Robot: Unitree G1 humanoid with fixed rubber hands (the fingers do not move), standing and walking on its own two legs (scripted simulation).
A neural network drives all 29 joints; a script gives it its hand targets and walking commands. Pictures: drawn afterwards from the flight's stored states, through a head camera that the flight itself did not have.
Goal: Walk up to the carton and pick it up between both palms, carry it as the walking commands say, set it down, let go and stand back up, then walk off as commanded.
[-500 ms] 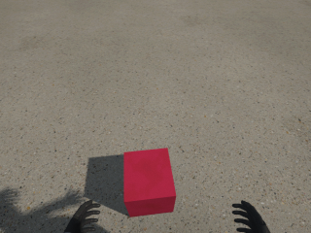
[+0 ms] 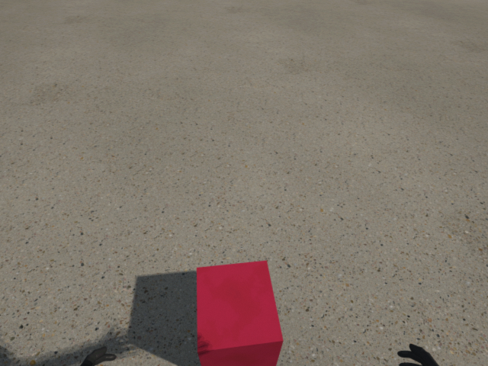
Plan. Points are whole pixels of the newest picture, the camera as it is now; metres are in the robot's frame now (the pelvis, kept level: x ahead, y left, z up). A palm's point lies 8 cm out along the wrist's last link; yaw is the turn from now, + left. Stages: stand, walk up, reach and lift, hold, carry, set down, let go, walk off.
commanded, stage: stand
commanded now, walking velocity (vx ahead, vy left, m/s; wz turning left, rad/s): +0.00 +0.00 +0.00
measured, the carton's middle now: (236, 318) +0.49 +0.05 -0.63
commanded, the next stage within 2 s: walk off in 1.64 s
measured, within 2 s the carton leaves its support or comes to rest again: neither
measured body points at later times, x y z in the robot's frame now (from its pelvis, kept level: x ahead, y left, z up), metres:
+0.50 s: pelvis +0.00 +0.00 +0.01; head -0.02 +0.01 +0.45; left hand +0.15 +0.28 -0.08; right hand +0.14 -0.30 -0.08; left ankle -0.02 +0.09 -0.73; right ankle -0.05 -0.13 -0.73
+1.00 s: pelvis -0.03 -0.01 +0.01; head -0.05 -0.01 +0.46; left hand +0.08 +0.29 -0.10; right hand +0.09 -0.32 -0.09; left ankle -0.02 +0.09 -0.73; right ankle -0.05 -0.13 -0.73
